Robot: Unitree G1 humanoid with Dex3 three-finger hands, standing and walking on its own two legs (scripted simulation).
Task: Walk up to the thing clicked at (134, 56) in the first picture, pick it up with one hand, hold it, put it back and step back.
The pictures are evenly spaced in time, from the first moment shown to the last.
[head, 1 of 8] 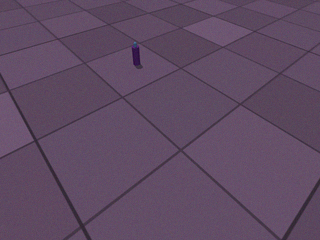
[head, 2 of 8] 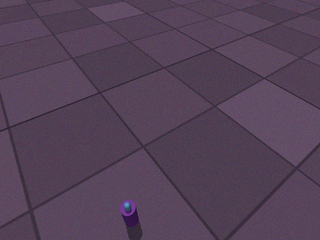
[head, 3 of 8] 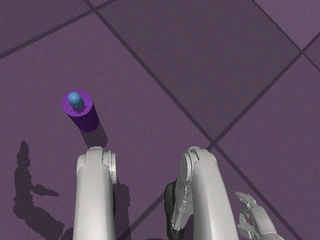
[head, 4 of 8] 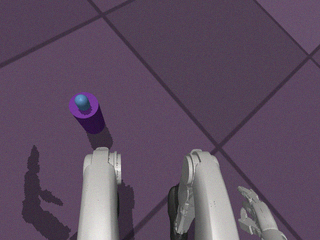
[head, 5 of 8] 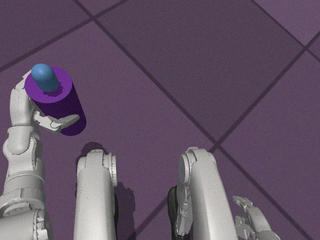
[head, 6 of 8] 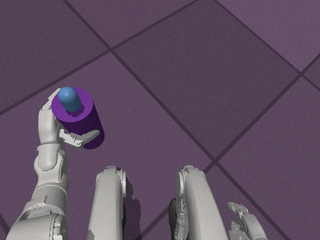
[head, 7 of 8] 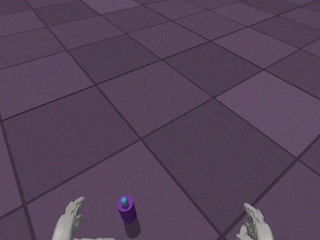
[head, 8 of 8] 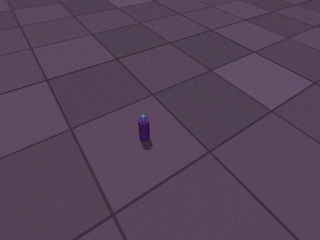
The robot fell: no
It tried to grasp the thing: yes
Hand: left
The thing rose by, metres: 0.64
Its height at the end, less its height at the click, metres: +0.00
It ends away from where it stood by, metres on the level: 0.01
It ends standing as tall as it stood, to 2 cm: yes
